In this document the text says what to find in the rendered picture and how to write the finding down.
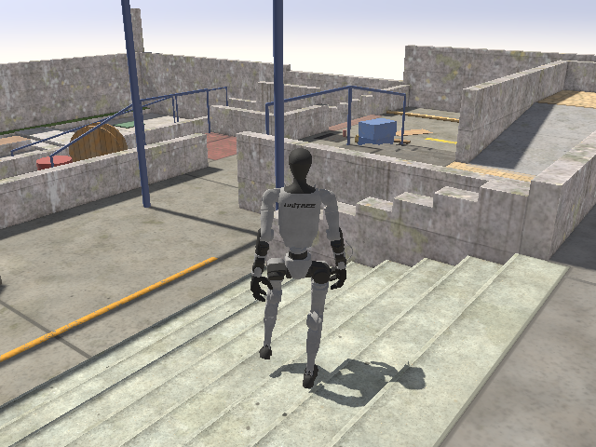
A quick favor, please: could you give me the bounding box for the robot left thigh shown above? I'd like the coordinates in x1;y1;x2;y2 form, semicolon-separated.
266;258;286;305

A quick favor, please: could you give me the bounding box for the left robot hand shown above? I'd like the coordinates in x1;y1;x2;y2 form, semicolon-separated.
251;276;273;302

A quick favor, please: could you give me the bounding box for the robot left upper arm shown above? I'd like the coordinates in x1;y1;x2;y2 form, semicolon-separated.
260;188;280;242

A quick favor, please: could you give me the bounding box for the left robot forearm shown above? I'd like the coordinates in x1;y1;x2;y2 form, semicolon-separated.
251;228;269;278

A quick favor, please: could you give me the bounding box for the robot right upper arm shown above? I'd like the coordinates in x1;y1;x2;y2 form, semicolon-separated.
319;189;341;241

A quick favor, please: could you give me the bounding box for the right robot hand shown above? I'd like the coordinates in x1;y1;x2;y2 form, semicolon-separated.
330;266;346;290

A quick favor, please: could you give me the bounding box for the right robot foot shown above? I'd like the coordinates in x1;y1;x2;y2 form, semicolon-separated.
303;364;318;388

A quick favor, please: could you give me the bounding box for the right robot forearm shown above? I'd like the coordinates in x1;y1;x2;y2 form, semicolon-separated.
331;227;346;270

